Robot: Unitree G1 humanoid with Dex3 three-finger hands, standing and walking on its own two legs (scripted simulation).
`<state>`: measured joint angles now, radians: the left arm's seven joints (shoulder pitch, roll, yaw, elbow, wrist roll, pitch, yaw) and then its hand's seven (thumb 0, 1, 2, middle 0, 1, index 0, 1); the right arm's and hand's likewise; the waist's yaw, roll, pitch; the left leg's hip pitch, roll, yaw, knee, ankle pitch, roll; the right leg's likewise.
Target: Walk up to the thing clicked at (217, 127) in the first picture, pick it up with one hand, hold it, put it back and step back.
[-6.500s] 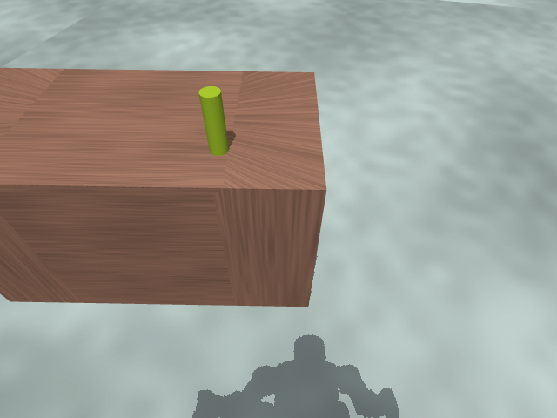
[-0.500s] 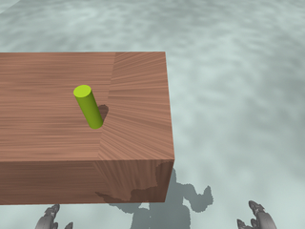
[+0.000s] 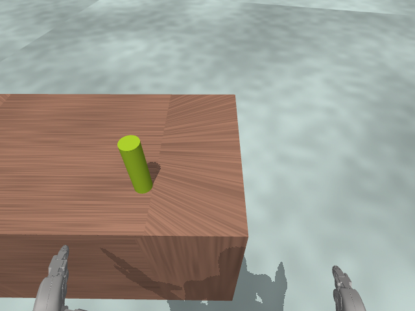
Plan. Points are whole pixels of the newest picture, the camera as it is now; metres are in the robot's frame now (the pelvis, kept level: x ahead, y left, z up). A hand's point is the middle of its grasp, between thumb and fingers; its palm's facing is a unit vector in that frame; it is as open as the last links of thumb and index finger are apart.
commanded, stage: rise first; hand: left
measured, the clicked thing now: (136, 166) +0.48 +0.21 -0.04
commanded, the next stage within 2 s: go down in 0.74 s
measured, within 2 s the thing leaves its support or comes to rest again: neither
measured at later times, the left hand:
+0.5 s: hand (75, 293) +0.17 +0.24 +0.00, palm faces +0.23 -0.91 -0.34, open 17.6 cm
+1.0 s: hand (66, 288) +0.17 +0.24 +0.03, palm faces +0.29 -0.91 -0.31, open 17.6 cm
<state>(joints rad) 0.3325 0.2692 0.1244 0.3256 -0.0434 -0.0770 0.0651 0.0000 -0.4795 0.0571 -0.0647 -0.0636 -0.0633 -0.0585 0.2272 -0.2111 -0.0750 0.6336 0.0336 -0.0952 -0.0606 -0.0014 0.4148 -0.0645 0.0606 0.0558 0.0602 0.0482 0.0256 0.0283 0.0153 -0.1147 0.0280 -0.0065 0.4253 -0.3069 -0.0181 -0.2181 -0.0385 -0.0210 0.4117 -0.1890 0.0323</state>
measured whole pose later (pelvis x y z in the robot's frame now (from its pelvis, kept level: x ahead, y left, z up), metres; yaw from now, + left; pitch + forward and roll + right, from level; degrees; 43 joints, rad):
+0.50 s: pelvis +0.00 +0.00 +0.00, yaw +1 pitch -2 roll -1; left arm 0.43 0.28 0.16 0.09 -0.04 -0.11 0.03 -0.01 -0.57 0.04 -0.06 -0.06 -0.05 -0.06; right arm 0.24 -0.21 -0.10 0.63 0.02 -0.09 -0.04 -0.01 0.50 -0.04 0.06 0.05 0.06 0.05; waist 0.04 0.04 0.05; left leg -0.07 0.03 -0.02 0.41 -0.30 -0.02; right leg -0.17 -0.04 -0.03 0.40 -0.19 0.03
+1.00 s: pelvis -0.02 -0.01 +0.00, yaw +1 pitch -2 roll +0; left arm 0.41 0.26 0.22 0.05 -0.06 -0.20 -0.01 -0.01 -0.59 0.04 -0.07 -0.07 -0.07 -0.07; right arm 0.22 -0.21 -0.10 0.66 0.01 -0.12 -0.04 -0.01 0.50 -0.05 0.06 0.05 0.06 0.05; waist 0.04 0.04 0.04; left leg -0.13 0.02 -0.03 0.46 -0.30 -0.02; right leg -0.22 -0.04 -0.05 0.44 -0.19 0.03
